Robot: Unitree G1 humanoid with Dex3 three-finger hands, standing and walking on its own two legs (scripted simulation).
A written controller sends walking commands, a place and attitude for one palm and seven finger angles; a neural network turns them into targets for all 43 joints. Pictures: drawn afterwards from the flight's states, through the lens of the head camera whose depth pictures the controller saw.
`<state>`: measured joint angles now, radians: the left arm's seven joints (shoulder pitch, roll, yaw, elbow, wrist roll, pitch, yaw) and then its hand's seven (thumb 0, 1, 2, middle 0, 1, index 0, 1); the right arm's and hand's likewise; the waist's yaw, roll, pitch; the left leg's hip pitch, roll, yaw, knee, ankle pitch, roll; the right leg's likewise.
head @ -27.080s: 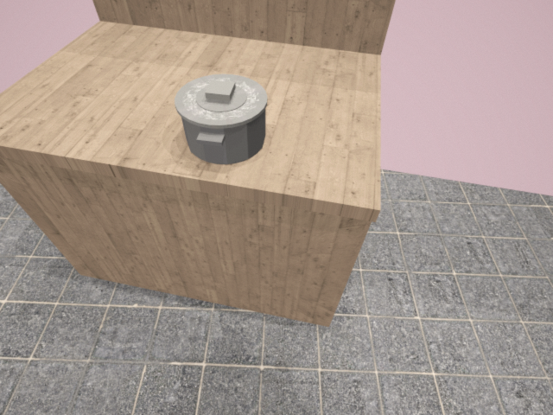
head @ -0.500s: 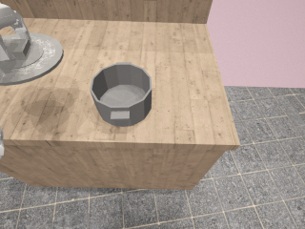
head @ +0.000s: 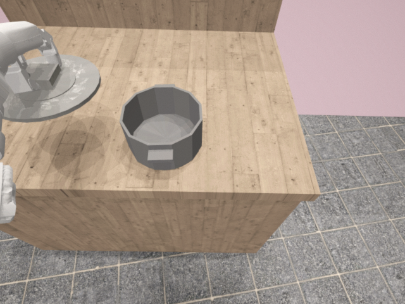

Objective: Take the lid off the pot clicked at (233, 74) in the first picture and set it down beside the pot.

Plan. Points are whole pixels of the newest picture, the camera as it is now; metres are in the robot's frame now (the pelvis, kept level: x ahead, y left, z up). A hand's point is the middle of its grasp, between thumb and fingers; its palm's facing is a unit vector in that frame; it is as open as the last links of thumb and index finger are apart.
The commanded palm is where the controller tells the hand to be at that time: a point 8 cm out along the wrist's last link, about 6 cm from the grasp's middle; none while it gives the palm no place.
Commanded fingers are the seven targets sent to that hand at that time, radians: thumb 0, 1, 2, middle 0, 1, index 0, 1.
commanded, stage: lower the lid onto the table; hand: left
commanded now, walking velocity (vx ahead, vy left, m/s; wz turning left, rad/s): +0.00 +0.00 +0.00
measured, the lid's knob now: (40, 74) +0.50 +0.29 +0.17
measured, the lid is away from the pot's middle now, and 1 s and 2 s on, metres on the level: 0.21 0.23 0.23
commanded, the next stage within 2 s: none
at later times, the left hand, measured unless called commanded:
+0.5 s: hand (31, 97) +0.46 +0.30 +0.15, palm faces -0.42 -0.09 -0.90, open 8.8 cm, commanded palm +0.49 +0.30 +0.22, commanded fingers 0.00 0.53 1.11 -0.71 -0.96 -0.68 -0.96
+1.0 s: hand (41, 105) +0.48 +0.31 +0.12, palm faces -0.45 -0.10 -0.89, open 8.8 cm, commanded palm +0.50 +0.30 +0.18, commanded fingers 0.00 0.53 1.11 -0.71 -0.96 -0.68 -0.96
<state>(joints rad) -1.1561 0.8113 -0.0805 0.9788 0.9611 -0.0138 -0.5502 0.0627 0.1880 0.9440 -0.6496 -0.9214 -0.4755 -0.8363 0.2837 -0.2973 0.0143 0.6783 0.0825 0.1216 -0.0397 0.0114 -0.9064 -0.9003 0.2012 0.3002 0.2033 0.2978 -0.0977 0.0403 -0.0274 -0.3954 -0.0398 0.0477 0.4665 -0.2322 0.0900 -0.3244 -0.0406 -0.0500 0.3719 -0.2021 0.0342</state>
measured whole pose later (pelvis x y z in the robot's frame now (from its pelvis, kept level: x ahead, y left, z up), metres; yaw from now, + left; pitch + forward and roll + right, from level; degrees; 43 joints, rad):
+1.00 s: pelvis +0.01 +0.00 -0.01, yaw -1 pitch +13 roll -3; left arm -1.08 0.85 -0.04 1.09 0.97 -0.14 -0.48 0.06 0.20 0.95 -0.65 -0.92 -0.46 -0.83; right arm 0.31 -0.29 0.01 0.70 0.08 0.15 -0.07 0.01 -0.91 -0.90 0.20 0.30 0.20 0.30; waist -0.11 0.03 -0.04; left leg -0.50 -0.02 0.06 0.55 -0.28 0.09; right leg -0.42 -0.03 -0.03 0.43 -0.23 0.04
